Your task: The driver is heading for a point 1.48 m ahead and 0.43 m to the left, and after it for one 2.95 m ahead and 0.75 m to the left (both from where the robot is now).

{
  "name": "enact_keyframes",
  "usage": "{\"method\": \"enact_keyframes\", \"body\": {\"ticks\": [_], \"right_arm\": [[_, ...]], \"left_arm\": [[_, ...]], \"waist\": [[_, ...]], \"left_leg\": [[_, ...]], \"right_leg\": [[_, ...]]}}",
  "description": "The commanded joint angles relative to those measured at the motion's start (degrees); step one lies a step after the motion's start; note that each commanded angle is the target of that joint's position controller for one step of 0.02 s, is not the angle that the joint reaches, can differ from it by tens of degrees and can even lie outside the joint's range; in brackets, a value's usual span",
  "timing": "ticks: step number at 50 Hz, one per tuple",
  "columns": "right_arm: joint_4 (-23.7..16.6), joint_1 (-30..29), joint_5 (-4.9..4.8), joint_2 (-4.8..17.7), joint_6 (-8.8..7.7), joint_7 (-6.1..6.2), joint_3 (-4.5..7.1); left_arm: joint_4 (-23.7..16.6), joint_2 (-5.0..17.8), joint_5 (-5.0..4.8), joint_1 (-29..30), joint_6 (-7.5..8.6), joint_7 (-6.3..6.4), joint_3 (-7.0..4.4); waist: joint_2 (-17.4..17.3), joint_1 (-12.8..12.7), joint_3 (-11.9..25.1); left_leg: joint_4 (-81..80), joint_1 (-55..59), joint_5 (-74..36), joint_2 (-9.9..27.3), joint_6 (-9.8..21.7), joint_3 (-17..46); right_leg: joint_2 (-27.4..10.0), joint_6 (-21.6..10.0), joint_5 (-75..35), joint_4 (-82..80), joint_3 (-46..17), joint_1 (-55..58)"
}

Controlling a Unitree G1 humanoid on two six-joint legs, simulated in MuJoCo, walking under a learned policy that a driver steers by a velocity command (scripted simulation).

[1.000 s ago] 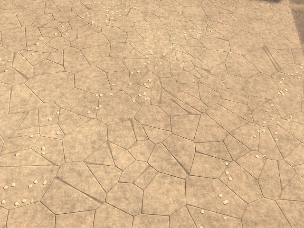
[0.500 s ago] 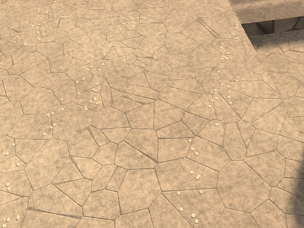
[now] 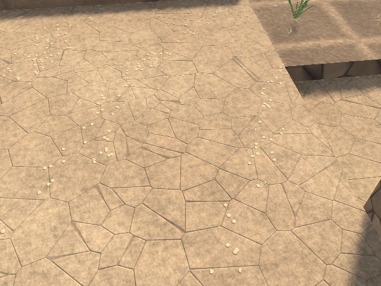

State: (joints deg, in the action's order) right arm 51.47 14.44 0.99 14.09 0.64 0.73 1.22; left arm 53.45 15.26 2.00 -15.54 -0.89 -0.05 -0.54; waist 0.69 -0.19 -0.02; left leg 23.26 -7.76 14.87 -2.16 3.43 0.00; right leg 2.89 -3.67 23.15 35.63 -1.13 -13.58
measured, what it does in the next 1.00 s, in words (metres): walks ahead: right foot, then left foot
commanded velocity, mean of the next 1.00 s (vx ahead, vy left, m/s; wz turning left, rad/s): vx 0.44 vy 0.00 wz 0.05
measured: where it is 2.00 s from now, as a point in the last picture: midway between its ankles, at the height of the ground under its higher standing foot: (184, 199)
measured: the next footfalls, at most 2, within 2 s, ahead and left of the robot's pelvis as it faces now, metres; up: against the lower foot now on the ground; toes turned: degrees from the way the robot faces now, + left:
right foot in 0.16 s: +0.09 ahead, -0.12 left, +0.00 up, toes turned -1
left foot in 0.64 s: +0.43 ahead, +0.06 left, +0.00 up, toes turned +4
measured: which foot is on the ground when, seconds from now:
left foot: down 0.00-0.16, up 0.18-0.62, down 0.64-1.00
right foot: up 0.00-0.14, down 0.16-0.62, up 0.64-1.00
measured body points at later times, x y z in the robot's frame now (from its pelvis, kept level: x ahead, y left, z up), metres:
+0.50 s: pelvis +0.18 -0.04 +0.00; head +0.20 -0.05 +0.45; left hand +0.09 +0.20 -0.14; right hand +0.36 -0.27 -0.12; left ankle +0.32 +0.09 -0.70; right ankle +0.05 -0.12 -0.74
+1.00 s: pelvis +0.46 +0.00 +0.00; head +0.49 +0.01 +0.45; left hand +0.61 +0.24 -0.12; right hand +0.40 -0.24 -0.13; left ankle +0.39 +0.05 -0.74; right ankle +0.63 -0.15 -0.69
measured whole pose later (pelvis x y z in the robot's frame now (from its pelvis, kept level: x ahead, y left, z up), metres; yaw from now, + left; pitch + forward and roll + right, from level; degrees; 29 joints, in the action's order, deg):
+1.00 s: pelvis +0.46 +0.00 +0.00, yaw +5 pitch +0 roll +0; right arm 59.3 26.5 0.4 10.9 -4.5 -0.3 1.7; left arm 51.1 13.1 2.0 -3.3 2.0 -1.6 -1.5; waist 1.9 3.7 -2.7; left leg 13.3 -1.2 12.4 -6.1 6.2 -0.5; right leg -5.7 0.8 2.7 42.9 -0.5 -35.9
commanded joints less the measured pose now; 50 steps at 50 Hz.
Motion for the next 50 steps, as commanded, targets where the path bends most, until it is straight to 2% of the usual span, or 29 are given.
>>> {"method": "enact_keyframes", "body": {"ticks": [1,5,6,7,8,9,10,11,12,13,15,18,22,26,28,29,30,31,32,33,34,35,36,38,39,41,43,46,50], "right_arm": [[-0.8,2.5,0.26,10.1,-1.34,-0.23,2.94],[-0.6,-0.7,-0.54,10.4,-2.47,-0.82,3.47],[-0.5,-1.4,-0.77,10.5,-2.39,-0.96,3.6],[-0.4,-1.4,-0.53,9.7,-2.39,-1.06,3.49],[-1.2,-2.6,0.04,7.1,-2.69,-1.21,2.72],[-3.9,-4.4,-0.42,1.2,-3.16,-1.78,1.0],[-4.4,-5.5,0.56,5.5,-3.16,-1.7,1.97],[-4.0,-5.1,0.65,7.0,-3.31,-2.04,2.35],[-2.8,-3.6,0.4,6.6,-3.68,-2.66,2.22],[-2.1,-2.8,0.52,6.3,-3.96,-3.02,2.17],[-1.4,-3.1,1.42,5.8,-3.61,-3.52,1.96],[-3.0,-7.6,1.41,4.4,-2.93,-3.66,1.49],[-6.6,-16.6,0.99,2.9,-2.76,-3.6,0.43],[-8.7,-20.5,0.39,2.9,-2.93,-3.22,-0.07],[-8.3,-17.5,0.37,4.0,-3.22,-2.61,0.38],[-7.0,-13.2,0.44,4.9,-3.45,-2.14,0.89],[-4.5,-5.6,0.42,6.2,-3.82,-1.63,1.62],[-1.1,4.3,0.79,7.4,-4.29,-0.99,2.46],[0.7,13.6,2.14,11.9,-4.53,-0.24,3.76],[0.7,13.4,2.61,16.1,-4.3,-0.52,4.59],[0.4,8.3,-0.11,13.2,-3.82,-1.04,4.49],[-0.7,1.8,-0.58,9.1,-4.03,-1.16,3.45],[-0.7,-0.6,-0.3,5.9,-4.64,-1.46,2.69],[1.0,-0.4,-0.17,3.0,-5.59,-1.2,1.74],[2.0,1.2,-0.22,2.7,-6.06,-1.24,1.56],[3.5,4.3,-0.69,3.9,-6.66,-1.24,1.76],[4.2,6.5,-0.82,5.1,-6.55,-1.06,2.04],[4.8,9.7,-0.87,5.1,-6.07,-0.92,2.02],[5.4,14.1,-0.53,5.6,-5.66,-0.59,2.2]], "left_arm": [[-4.7,4.8,-0.04,4.8,2.22,-0.85,-1.12],[-3.1,3.9,-0.52,1.7,3.34,-1.4,-1.25],[-1.8,3.4,-0.51,-1.4,3.45,-1.22,-1.31],[-0.2,4.1,-0.41,-5.3,3.62,-0.85,-1.69],[1.4,6.4,-0.18,-10.8,4.04,-0.29,-2.36],[1.9,12.0,0.1,-16.8,4.41,0.22,-3.63],[2.9,13.0,0.05,-17.0,4.18,0.1,-3.91],[1.5,10.8,-0.12,-11.6,4.25,0.01,-3.42],[0.3,8.7,-0.43,-7.9,4.73,-0.17,-2.89],[-0.1,7.6,-0.66,-6.4,5.23,-0.12,-2.55],[0.8,5.8,-0.88,-7.9,6.1,0.05,-1.85],[3.5,5.0,-1.45,-12.6,6.43,0.11,-1.54],[5.0,4.3,-1.19,-14.1,6.16,0.31,-1.13],[6.5,5.1,-0.98,-14.8,6.22,0.57,-1.25],[6.7,5.7,-1.03,-12.9,6.31,0.73,-1.41],[6.7,6.3,-0.98,-11.8,6.28,0.88,-1.61],[6.7,6.8,-0.83,-11.0,6.0,0.96,-1.83],[6.4,6.9,-0.97,-10.1,5.73,0.93,-1.86],[5.1,4.5,-1.1,-11.5,5.7,0.74,-1.21],[4.9,-2.2,-2.35,-19.1,5.56,0.06,-0.34],[4.8,4.2,-1.02,-14.0,5.45,0.21,-1.81],[2.9,5.0,-0.96,-8.5,5.73,-0.06,-2.26],[2.4,4.1,-0.98,-5.9,6.03,-0.24,-2.13],[2.8,2.0,-0.02,-6.7,4.8,-0.8,-1.91],[2.7,1.1,0.24,-6.6,4.26,-1.11,-1.85],[1.6,0.4,0.59,-4.1,3.63,-1.47,-1.8],[-0.6,0.6,0.72,1.5,3.26,-1.6,-1.76],[-3.8,0.9,0.23,9.9,3.29,-1.59,-1.6],[-7.0,0.7,-0.38,17.7,3.47,-1.43,-1.17]], "waist": [[-6.3,1.5,-7.9],[-6.5,-1.0,-5.0],[-5.7,-2.6,-4.8],[-3.7,-4.0,-4.3],[1.5,-6.2,-3.4],[15.4,-8.3,-0.8],[11.3,-7.1,-5.4],[5.1,-3.6,-8.8],[3.3,-1.6,-8.5],[3.0,-0.6,-7.2],[3.2,-0.7,-4.9],[3.3,-1.4,-4.9],[3.7,-2.9,-7.1],[4.9,-3.0,-7.9],[4.8,-0.7,-6.4],[5.0,1.4,-3.9],[4.7,4.6,0.2],[3.4,8.7,5.2],[-2.5,10.6,11.9],[-14.6,5.3,17.2],[-6.6,5.1,12.2],[-4.4,2.8,3.1],[-1.8,1.7,-0.4],[-3.0,-1.4,-1.9],[-3.3,-1.9,-1.7],[-3.1,-2.2,-2.3],[-2.8,-1.4,-4.2],[-2.8,0.7,-5.7],[-4.1,3.5,-4.5]], "left_leg": [[-18.4,0.2,23.4,19.6,11.0,23.6],[-14.9,-5.0,13.9,13.2,8.0,12.5],[-12.1,-9.3,14.9,11.9,7.3,10.4],[-7.5,-14.5,16.7,10.1,6.4,8.8],[1.6,-21.1,16.6,7.2,4.8,5.4],[21.2,-30.5,16.1,-0.1,1.8,-2.7],[31.1,-35.1,17.0,-0.6,2.7,0.7],[35.2,-35.8,11.3,3.0,3.5,3.8],[35.2,-34.3,6.1,4.7,3.3,3.9],[34.5,-32.6,2.4,5.8,2.6,2.9],[34.7,-31.3,-2.1,6.3,0.8,0.6],[33.9,-34.4,-4.9,6.6,-1.4,-1.9],[23.6,-33.5,-8.6,5.5,-2.7,-4.9],[12.9,-26.9,-11.0,3.6,-0.4,-6.4],[10.3,-21.2,-9.7,1.9,1.9,-6.6],[9.8,-16.1,-8.0,0.4,3.0,-6.7],[8.2,-8.7,-7.0,-1.1,4.2,-6.7],[5.0,3.6,-8.7,-0.5,5.5,-5.8],[4.1,17.2,0.9,12.2,7.9,8.1],[-3.6,28.8,4.7,27.2,16.3,38.5],[-8.9,22.3,12.6,24.3,15.6,40.9],[-10.2,13.0,11.7,22.3,13.8,30.4],[-12.2,6.1,4.2,19.6,12.4,24.0],[-13.9,-1.4,-6.3,15.4,9.6,14.9],[-14.2,-2.5,-10.4,14.5,9.6,13.4],[-14.9,-2.7,-14.8,13.2,10.3,11.2],[-16.4,-2.5,-14.4,12.4,10.7,10.5],[-16.3,-0.8,-17.3,10.8,9.7,9.9],[-12.8,4.2,-24.5,10.3,8.6,10.4]], "right_leg": [[-3.9,0.0,2.7,7.1,0.4,-14.8],[-2.0,-0.4,-4.2,-4.5,4.9,-0.9],[-0.8,-0.5,-8.0,-9.3,6.6,6.0],[0.3,-0.5,-7.3,-11.5,6.3,13.2],[-4.8,-1.4,-0.9,-16.0,-1.5,20.2],[-20.0,-5.9,20.3,-28.2,-27.0,24.7],[-25.6,-10.2,26.1,-32.1,-38.0,18.7],[-23.9,-10.2,22.8,-30.8,-33.4,15.0],[-20.6,-8.6,16.0,-30.6,-27.6,13.6],[-18.1,-7.1,8.1,-31.0,-22.3,14.1],[-15.0,-6.0,-7.2,-30.4,-14.6,15.8],[-14.0,-6.7,-23.9,-29.0,-9.0,17.7],[-12.4,-7.0,-33.4,-28.8,-4.6,15.5],[-13.8,-6.9,-40.7,-28.3,-3.1,16.1],[-14.7,-5.9,-52.4,-24.3,-1.8,17.9],[-14.7,-5.1,-60.9,-19.2,-1.1,18.9],[-14.2,-4.3,-66.0,-10.4,-0.3,19.3],[-12.2,-3.3,-61.1,1.4,1.2,14.5],[-8.9,-2.7,-39.5,18.8,3.1,3.3],[2.7,-0.7,7.1,39.4,2.1,-16.6],[-0.2,-2.0,3.7,42.8,-4.0,-21.7],[-3.6,-2.4,-2.7,40.5,-3.1,-23.0],[-5.5,-2.4,-6.2,37.3,-2.7,-20.7],[-7.6,-1.4,-7.8,32.4,-2.4,-14.6],[-7.7,-0.8,-7.9,30.8,-1.6,-13.4],[-8.2,0.5,-9.0,27.2,0.0,-15.4],[-8.8,2.4,-12.8,22.3,1.3,-19.5],[-8.3,4.5,-19.1,12.3,2.4,-22.7],[-6.2,5.3,-23.4,3.9,2.9,-22.4]]}}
